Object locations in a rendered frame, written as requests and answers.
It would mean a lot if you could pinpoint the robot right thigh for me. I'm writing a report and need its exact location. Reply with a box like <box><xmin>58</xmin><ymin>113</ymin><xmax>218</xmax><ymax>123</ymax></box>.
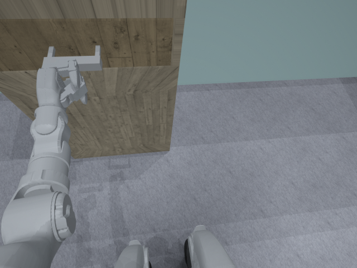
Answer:
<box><xmin>188</xmin><ymin>230</ymin><xmax>237</xmax><ymax>268</ymax></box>

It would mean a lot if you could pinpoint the robot left hand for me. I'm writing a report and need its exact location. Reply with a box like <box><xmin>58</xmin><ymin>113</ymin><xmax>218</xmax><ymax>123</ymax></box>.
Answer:
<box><xmin>36</xmin><ymin>58</ymin><xmax>88</xmax><ymax>112</ymax></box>

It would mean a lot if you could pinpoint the robot left upper arm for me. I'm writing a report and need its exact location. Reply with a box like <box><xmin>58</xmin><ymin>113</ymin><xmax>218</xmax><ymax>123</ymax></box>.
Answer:
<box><xmin>0</xmin><ymin>192</ymin><xmax>76</xmax><ymax>268</ymax></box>

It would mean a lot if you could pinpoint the left robot forearm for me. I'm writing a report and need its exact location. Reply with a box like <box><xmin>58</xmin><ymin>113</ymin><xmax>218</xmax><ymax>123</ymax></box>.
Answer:
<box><xmin>1</xmin><ymin>105</ymin><xmax>71</xmax><ymax>245</ymax></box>

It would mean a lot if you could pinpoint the robot left shin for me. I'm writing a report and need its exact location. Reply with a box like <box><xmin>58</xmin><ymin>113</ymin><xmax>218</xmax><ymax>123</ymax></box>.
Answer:
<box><xmin>129</xmin><ymin>240</ymin><xmax>141</xmax><ymax>246</ymax></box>

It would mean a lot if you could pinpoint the drawer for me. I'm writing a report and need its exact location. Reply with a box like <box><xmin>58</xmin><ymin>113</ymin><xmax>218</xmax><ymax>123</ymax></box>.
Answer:
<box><xmin>0</xmin><ymin>18</ymin><xmax>173</xmax><ymax>71</ymax></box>

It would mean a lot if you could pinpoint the cabinet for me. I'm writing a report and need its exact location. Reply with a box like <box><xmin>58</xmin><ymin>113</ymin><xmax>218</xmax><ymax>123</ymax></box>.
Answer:
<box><xmin>0</xmin><ymin>0</ymin><xmax>187</xmax><ymax>159</ymax></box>

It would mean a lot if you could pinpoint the handle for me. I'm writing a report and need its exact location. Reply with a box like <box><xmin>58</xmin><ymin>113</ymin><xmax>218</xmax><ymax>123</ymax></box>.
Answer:
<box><xmin>43</xmin><ymin>45</ymin><xmax>103</xmax><ymax>71</ymax></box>

